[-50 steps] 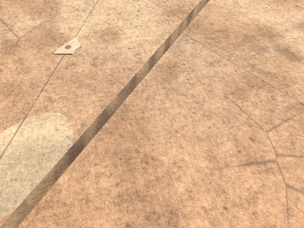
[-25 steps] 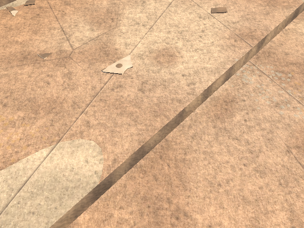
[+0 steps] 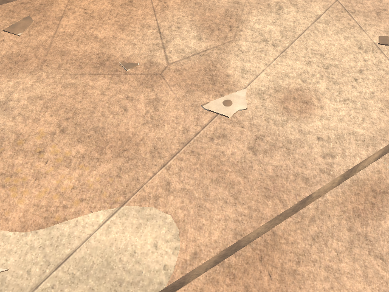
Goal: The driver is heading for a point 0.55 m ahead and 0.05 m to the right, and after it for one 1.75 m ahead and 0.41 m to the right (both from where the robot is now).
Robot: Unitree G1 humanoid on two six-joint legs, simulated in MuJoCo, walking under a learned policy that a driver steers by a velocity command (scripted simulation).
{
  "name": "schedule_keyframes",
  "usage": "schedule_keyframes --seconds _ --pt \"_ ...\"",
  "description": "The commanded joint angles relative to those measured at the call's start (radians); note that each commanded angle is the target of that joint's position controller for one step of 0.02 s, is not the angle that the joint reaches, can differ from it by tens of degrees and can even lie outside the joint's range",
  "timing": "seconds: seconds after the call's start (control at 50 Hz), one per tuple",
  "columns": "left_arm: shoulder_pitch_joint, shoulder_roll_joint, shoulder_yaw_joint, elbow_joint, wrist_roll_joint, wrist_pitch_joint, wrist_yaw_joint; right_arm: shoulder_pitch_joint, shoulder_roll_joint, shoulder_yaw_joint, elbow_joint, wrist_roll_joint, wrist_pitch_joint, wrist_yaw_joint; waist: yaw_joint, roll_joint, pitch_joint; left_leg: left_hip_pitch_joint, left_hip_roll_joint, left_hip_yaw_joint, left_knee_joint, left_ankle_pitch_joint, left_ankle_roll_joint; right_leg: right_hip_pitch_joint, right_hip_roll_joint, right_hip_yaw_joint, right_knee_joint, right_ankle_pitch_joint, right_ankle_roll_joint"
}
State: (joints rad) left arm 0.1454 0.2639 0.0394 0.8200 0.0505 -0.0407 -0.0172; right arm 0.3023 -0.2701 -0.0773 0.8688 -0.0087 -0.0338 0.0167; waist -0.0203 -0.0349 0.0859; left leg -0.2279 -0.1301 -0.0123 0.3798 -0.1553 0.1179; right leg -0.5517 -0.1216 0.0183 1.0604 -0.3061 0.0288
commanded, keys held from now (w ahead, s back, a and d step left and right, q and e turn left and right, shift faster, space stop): w+q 0.06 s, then w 0.52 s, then e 0.42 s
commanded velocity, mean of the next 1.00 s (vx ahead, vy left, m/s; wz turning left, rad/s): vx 0.39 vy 0.00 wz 0.04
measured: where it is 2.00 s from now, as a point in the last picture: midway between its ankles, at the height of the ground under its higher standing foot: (185, 239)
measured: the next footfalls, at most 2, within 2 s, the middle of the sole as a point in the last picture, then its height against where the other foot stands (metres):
right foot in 0.28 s outside the picture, level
left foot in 0.82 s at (164, 226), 0.11 m higher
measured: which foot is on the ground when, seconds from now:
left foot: down 0.00-0.30, up 0.32-0.80, down 0.82-1.00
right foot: up 0.00-0.26, down 0.28-0.82, up 0.84-1.00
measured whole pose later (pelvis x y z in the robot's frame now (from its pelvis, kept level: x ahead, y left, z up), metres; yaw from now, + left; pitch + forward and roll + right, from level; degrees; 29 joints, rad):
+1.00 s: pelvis +0.47 +0.03 +0.06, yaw -3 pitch +1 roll +0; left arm 0.22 0.26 0.09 0.78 -0.01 0.03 0.03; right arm 0.13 -0.19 -0.02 0.75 -0.03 -0.04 -0.04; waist 0.03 -0.03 0.07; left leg -0.57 0.04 0.19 0.81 -0.26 0.10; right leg -0.57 0.01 0.02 1.42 -0.35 0.00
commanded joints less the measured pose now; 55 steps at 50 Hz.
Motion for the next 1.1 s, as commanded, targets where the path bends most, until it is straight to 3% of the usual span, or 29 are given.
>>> schedule_keyframes --seconds 0.02,0.16,0.22,0.26,0.28,0.3,0.32,0.34,0.36,0.42,0.48,0.54,0.62,0.68,0.7,0.72,0.76,0.8,0.82,0.84,0.86,0.88,0.9,0.92,0.94,0.96,0.98,1.04,1.1 --pt "0.01 0.075 0.014 -0.06 0.002 0.01 0.001 0.026 -0.159 -0.034 -0.05 -0.001 -0.023 -0.005 0.014 0.068 -0.083 0.056 0.262 -0.269 -0.184 0.174 0.166 -0.031 -0.002 -0.007 -0.105 0.09 0.026" --pt "-0.139 0.064 0.002 -0.122 -0.016 -0.008 -0.007 0.111 -0.144 -0.024 -0.013 -0.013 -0.028 -0.009 -0.053 0.104 -0.054 0.149 0.254 -0.248 -0.145 0.257 0.103 0.009 0.052 -0.03 -0.414 0.256 0.007" --pt "-0.093 0.088 0.009 -0.125 -0.017 -0.02 -0.003 0.082 -0.158 -0.022 -0.015 -0.015 -0.032 -0.017 -0.021 0.12 -0.066 0.156 0.28 -0.269 -0.08 0.366 0.06 0.135 0.08 -0.032 -0.486 0.192 -0.037" --pt "0.064 0.106 0.022 -0.076 -0.012 -0.037 0.008 0.045 -0.162 -0.018 -0.018 -0.013 -0.035 -0.02 0.063 0.085 -0.115 0.157 0.239 -0.243 0.093 0.517 0.026 0.323 0.125 -0.06 -0.608 0.172 -0.069" --pt "0.204 0.139 0.034 -0.044 -0.005 -0.049 0.022 0.032 -0.127 -0.006 -0.028 -0.011 -0.039 -0.018 0.13 0.032 -0.206 0.083 0.168 -0.191 0.316 0.467 0.0 0.513 0.041 0.022 -0.648 0.164 -0.09" --pt "0.31 0.263 0.058 -0.036 0.013 -0.051 0.032 0.106 -0.042 0.014 -0.062 0.012 -0.044 -0.019 0.11 -0.191 -0.306 -0.161 0.041 -0.084 0.634 0.058 -0.048 0.745 -0.219 0.392 -0.705 0.165 -0.176" --pt "0.304 0.272 0.07 -0.003 -0.011 -0.026 0.023 0.183 -0.067 0.011 -0.032 0.0 -0.037 -0.021 0.07 -0.261 -0.309 -0.337 -0.012 -0.071 0.785 -0.367 -0.052 0.747 -0.293 0.66 -0.82 0.033 -0.246" --pt "0.205 0.181 0.05 -0.035 -0.022 -0.019 0.012 0.145 -0.099 0.006 -0.013 -0.026 -0.025 -0.022 0.044 -0.075 -0.167 -0.386 0.059 -0.12 0.876 -0.312 -0.042 0.616 -0.256 0.575 -0.831 -0.182 -0.246" --pt "0.121 0.112 0.031 -0.052 -0.028 -0.017 0.007 0.072 -0.101 0.007 -0.025 -0.031 -0.025 -0.008 0.034 -0.004 -0.086 -0.389 0.099 -0.11 0.859 -0.233 -0.042 0.501 -0.205 0.457 -0.858 -0.218 -0.232" --pt "0.13 0.069 0.013 -0.02 -0.022 -0.036 0.008 0.03 -0.053 0.02 -0.04 -0.042 -0.007 0.015 0.012 -0.062 -0.05 -0.371 0.145 -0.051 0.886 -0.134 -0.066 0.404 -0.096 0.233 -0.892 0.063 -0.194" --pt "0.229 0.084 0.02 0.034 -0.031 -0.057 0.003 -0.003 -0.032 0.024 -0.049 -0.044 0.003 0.018 0.018 -0.056 -0.083 -0.475 0.144 0.005 1.041 -0.119 -0.088 0.459 -0.1 0.175 -0.876 0.295 -0.246" --pt "0.359 0.062 0.012 0.102 -0.028 -0.057 0.006 -0.175 0.012 0.04 -0.126 -0.033 0.014 -0.009 0.055 -0.057 -0.044 -0.863 0.167 0.028 1.426 -0.256 -0.069 0.58 -0.14 0.21 -0.879 0.178 -0.296" --pt "0.45 0.022 -0.012 0.175 -0.017 -0.059 0.02 -0.405 0.107 0.095 -0.272 -0.04 0.012 -0.028 0.05 -0.001 0.036 -1.191 0.198 0.053 1.609 -0.352 -0.035 0.547 -0.136 0.213 -0.856 0.137 -0.26" --pt "0.437 0.032 -0.017 0.192 -0.027 -0.049 0.058 -0.464 0.105 0.12 -0.361 -0.041 0.006 -0.017 0.033 0.005 0.022 -1.044 0.228 0.079 1.269 -0.288 -0.055 0.458 -0.088 0.181 -0.921 0.393 -0.23" --pt "0.396 0.041 -0.017 0.171 -0.039 -0.037 0.065 -0.446 0.105 0.133 -0.36 -0.032 0.011 -0.007 0.029 0.029 -0.017 -0.83 0.214 0.13 1.031 -0.221 -0.056 0.392 -0.065 0.107 -0.986 0.548 -0.228" --pt "0.37 0.05 -0.014 0.16 -0.045 -0.034 0.063 -0.43 0.128 0.14 -0.357 -0.018 0.015 -0.009 0.032 -0.018 -0.046 -0.63 0.19 0.122 0.874 -0.166 -0.044 0.367 -0.056 0.082 -1.003 0.735 -0.214" --pt "0.346 0.115 0.001 0.148 -0.047 -0.032 0.037 -0.275 0.103 0.124 -0.293 -0.002 0.027 -0.024 -0.014 -0.11 -0.167 -0.353 0.082 0.185 0.768 -0.166 -0.022 0.441 -0.033 -0.005 -0.855 1.304 -0.184" --pt "0.293 0.149 0.021 0.127 -0.065 -0.036 0.014 -0.005 0.019 0.083 -0.225 0.003 0.011 -0.04 -0.15 -0.162 -0.301 -0.111 0.061 0.118 0.528 -0.051 0.009 0.555 -0.05 0.017 -0.522 1.507 -0.123" --pt "0.273 0.125 0.028 0.096 -0.077 -0.05 0.007 0.085 -0.059 0.053 -0.206 -0.024 -0.011 -0.043 -0.18 -0.102 -0.389 0.091 0.179 -0.054 0.421 0.124 0.046 0.453 -0.006 0.016 -0.266 1.194 -0.077" --pt "0.334 -0.02 0.007 -0.002 -0.103 -0.048 0.002 0.087 -0.183 0.016 -0.212 -0.044 -0.02 -0.046 -0.102 0.316 -0.514 0.326 0.608 -0.575 0.225 0.762 0.206 0.105 0.231 -0.059 0.236 -0.068 -0.011" --pt "0.362 0.054 0.037 0.017 -0.051 -0.027 0.003 0.056 -0.154 0.012 -0.221 -0.002 -0.006 -0.044 -0.067 0.213 -0.605 0.252 0.577 -0.672 0.177 0.917 0.21 0.111 0.211 0.127 0.426 -0.142 -0.04" --pt "0.359 0.02 0.041 0.0 -0.053 0.0 0.011 -0.075 -0.095 0.022 -0.228 0.003 -0.004 -0.045 0.012 0.165 -0.491 0.127 0.58 -0.558 0.171 0.634 0.206 0.05 0.174 0.099 0.489 -0.12 -0.041" --pt "0.321 -0.001 0.038 -0.005 -0.03 0.027 0.023 -0.147 0.004 0.04 -0.219 -0.001 0.001 -0.047 0.037 0.067 -0.307 -0.021 0.52 -0.453 0.157 0.351 0.165 -0.012 0.126 0.032 0.45 -0.098 -0.045" --pt "0.275 -0.006 0.042 -0.016 -0.016 0.051 0.031 -0.181 0.061 0.055 -0.2 -0.008 0.0 -0.057 0.053 0.073 -0.172 -0.14 0.457 -0.348 0.125 0.139 0.104 -0.04 0.103 0.037 0.387 -0.084 -0.046" --pt "0.299 -0.015 0.045 -0.02 -0.01 0.077 0.036 -0.194 0.072 0.054 -0.187 -0.013 0.002 -0.067 0.083 0.122 -0.111 -0.241 0.425 -0.258 0.085 0.057 0.085 -0.012 0.105 0.023 0.393 -0.066 -0.037" --pt "0.29 -0.013 0.047 -0.031 -0.013 0.097 0.041 -0.191 0.068 0.049 -0.177 -0.019 -0.003 -0.068 0.089 0.119 -0.094 -0.288 0.417 -0.19 0.05 0.013 0.077 0.005 0.108 0.012 0.38 -0.027 -0.04" --pt "0.28 -0.001 0.052 -0.036 -0.093 0.098 0.063 -0.248 0.035 0.043 -0.204 -0.029 -0.037 -0.052 0.078 0.164 -0.13 -0.271 0.426 -0.151 -0.033 -0.025 0.089 0.013 0.112 0.005 0.465 -0.04 -0.024" --pt "0.207 0.059 0.065 -0.094 -0.071 0.095 0.082 -0.206 0.017 0.034 -0.173 -0.001 -0.053 -0.057 0.07 0.121 -0.143 -0.183 0.427 -0.076 -0.088 -0.062 0.083 -0.072 0.081 0.025 0.39 0.032 -0.026" --pt "0.099 0.076 0.065 -0.155 -0.06 0.092 0.075 -0.139 -0.008 0.023 -0.164 -0.007 -0.031 -0.093 0.032 0.103 -0.141 -0.047 0.44 -0.013 -0.105 -0.026 0.098 -0.167 0.068 0.044 0.275 0.1 0.016"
